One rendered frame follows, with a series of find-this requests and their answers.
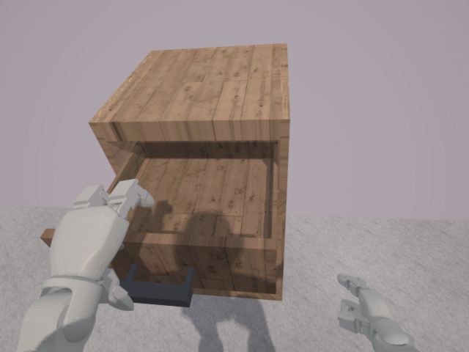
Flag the right robot hand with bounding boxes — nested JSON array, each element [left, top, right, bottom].
[[337, 274, 394, 342]]

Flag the handle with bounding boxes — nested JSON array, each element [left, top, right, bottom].
[[119, 264, 195, 307]]

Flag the left robot forearm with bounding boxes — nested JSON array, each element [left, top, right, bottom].
[[16, 275, 103, 352]]

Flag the cabinet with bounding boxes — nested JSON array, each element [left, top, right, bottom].
[[89, 43, 290, 301]]

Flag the right robot forearm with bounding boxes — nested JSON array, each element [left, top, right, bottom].
[[370, 319, 420, 352]]

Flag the left robot hand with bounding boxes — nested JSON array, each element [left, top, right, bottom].
[[50, 179, 155, 311]]

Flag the drawer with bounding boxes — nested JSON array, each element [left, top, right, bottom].
[[40, 140, 278, 294]]

